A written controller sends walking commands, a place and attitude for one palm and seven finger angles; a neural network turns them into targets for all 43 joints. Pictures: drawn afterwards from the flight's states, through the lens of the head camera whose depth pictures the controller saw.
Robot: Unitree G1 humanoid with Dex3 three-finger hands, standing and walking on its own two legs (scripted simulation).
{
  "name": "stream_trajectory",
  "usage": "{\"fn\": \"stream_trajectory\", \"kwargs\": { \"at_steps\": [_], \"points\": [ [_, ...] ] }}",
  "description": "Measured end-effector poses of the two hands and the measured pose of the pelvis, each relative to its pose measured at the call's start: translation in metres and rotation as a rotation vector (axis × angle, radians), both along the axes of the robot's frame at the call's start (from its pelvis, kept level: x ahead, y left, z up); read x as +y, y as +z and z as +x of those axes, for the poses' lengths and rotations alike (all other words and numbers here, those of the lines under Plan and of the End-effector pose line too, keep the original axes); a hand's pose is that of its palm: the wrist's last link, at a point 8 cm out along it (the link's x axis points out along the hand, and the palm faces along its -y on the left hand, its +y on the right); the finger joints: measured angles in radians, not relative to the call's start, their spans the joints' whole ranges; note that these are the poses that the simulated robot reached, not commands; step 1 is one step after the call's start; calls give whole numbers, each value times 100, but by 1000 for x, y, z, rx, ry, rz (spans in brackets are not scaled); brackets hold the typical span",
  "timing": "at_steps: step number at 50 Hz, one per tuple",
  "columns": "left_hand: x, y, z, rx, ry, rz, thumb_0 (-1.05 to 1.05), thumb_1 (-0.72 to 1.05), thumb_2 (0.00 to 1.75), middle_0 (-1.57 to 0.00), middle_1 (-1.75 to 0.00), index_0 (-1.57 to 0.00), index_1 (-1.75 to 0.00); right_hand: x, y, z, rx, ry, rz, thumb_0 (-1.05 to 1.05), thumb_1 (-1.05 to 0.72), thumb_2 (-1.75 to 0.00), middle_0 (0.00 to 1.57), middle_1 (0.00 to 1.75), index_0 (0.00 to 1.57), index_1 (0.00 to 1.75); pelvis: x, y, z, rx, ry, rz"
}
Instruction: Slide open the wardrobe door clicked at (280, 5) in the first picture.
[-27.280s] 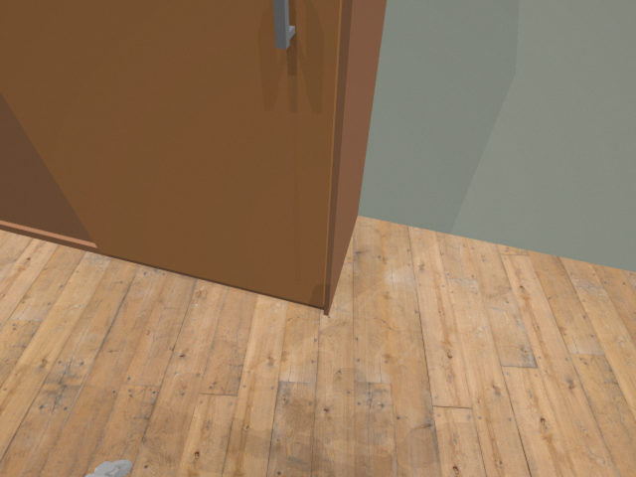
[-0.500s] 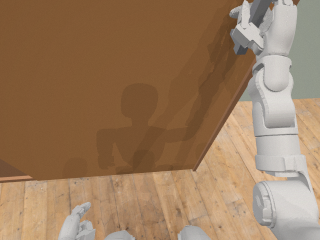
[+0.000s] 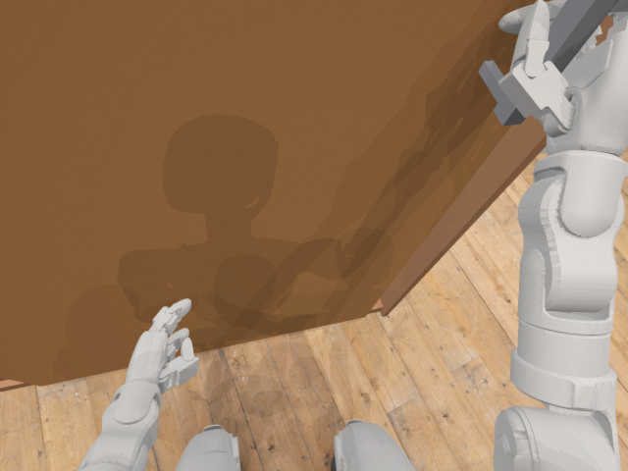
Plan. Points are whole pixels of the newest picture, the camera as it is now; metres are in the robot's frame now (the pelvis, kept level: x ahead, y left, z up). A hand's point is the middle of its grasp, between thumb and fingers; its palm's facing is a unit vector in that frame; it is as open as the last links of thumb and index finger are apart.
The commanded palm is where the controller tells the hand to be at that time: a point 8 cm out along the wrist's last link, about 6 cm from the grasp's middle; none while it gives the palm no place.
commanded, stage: step sideways, sliding the door along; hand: right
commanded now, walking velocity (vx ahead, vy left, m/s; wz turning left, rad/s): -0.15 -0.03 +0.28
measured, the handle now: (550, 18) +0.43 -0.17 +0.29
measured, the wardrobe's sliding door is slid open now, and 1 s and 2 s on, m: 0.07 0.30 0.51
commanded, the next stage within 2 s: none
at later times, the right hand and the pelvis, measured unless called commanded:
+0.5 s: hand (327, 95) +0.36 +0.00 +0.27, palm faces -0.06 +1.00 -0.04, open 6.9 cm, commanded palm +0.34 +0.00 +0.27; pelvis +0.03 +0.05 +0.00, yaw +4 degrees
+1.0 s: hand (204, 102) +0.34 +0.08 +0.28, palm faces -0.09 +1.00 -0.02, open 6.6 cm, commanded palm +0.32 +0.09 +0.27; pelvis -0.07 +0.13 +0.00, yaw +12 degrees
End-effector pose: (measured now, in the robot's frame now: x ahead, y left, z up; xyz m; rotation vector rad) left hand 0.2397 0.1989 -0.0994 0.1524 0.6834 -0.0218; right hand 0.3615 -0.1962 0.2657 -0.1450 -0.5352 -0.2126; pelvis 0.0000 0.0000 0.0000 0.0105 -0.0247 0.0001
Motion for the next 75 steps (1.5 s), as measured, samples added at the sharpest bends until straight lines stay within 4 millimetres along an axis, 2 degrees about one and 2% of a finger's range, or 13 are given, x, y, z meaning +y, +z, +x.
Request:
{"fn": "stream_trajectory", "kwargs": {
  "at_steps": [5, 11, 19, 23, 28, 34, 40, 47, 51, 55, 59, 66, 75],
  "points": [
    [14, 10, -6, 45, 7, 55, 1, 91, 90, -20, -30, -20, -30, 22, -3, -2, -43, 115, 36, -3, -75, -83, 46, 140, 19, 118, -2, 3, 10, 5, 13, 13],
    [7, 24, -9, 40, -42, 11, 1, 91, 90, -20, -30, -20, -30, 56, -4, -4, -74, 233, 60, -2, -76, -81, 46, 140, 18, 116, 7, 12, 27, -2, 49, 29],
    [8, 10, 10, -6, -74, -84, 1, 90, 90, -20, -30, -20, -30, 106, -8, -10, -125, 278, 28, -5, -77, -82, 45, 140, 12, 113, 39, -3, 43, -35, 65, 9],
    [21, 3, 24, -5, -66, -97, 1, 90, 90, -20, -30, -20, -30, 130, -9, -14, -129, 286, 23, -5, -77, -82, 44, 140, 11, 111, 53, -5, 38, -27, 53, -1],
    [48, 19, 22, -23, -1, -61, 1, 91, 90, -20, -30, -20, -30, 156, -8, -19, -111, 352, 29, -3, -77, -80, 39, 141, 12, 111, 55, 10, 21, 1, 83, -52],
    [79, 36, -12, -42, 139, 1, 1, 91, 90, -20, -30, -20, -30, 176, -8, -23, -113, 454, -21, -3, -71, -74, 34, 140, 10, 104, 46, 6, 4, 16, 134, -40],
    [100, 38, -79, 18, 222, -5, 1, 91, 90, -20, -30, -20, -30, 188, -4, -26, -72, 489, -56, -2, -66, -73, 34, 139, 10, 109, 58, 13, -20, -22, 177, 1],
    [130, 15, -157, 155, 245, -37, 1, 90, 90, -20, -30, -20, -30, 208, 0, -31, -26, 408, 9, 2, -69, -82, 39, 140, 15, 126, 99, 11, -52, -20, 225, 51],
    [161, -10, -185, 172, 246, -54, 1, 90, 90, -20, -30, -20, -30, 224, -1, -35, -34, 308, 76, 2, -76, -86, 42, 140, 14, 131, 133, -7, -74, -23, 202, 48],
    [192, -16, -208, 239, 274, 2, 1, 90, 90, -20, -30, -20, -30, 234, 0, -38, -2, 243, 64, 0, -75, -86, 44, 140, 19, 133, 146, 0, -89, -31, 175, 20],
    [217, -9, -220, 250, 275, 67, 1, 91, 90, -20, -30, -20, -30, 244, -1, -39, -6, 270, 85, 1, -75, -85, 45, 140, 23, 133, 156, -4, -97, -28, 176, 7],
    [243, 11, -221, 223, 240, 59, 1, 91, 90, -20, -30, -20, -30, 266, 1, -43, 28, 277, 68, 0, -76, -85, 45, 140, 26, 135, 194, 8, -117, -55, 184, 42],
    [286, 8, -202, 160, 149, 6, 1, 90, 90, -20, -30, -20, -30, 301, 3, -53, 71, 167, 53, -1, -74, -85, 46, 140, 29, 138, 271, 6, -123, -48, 178, 75]
  ]
}}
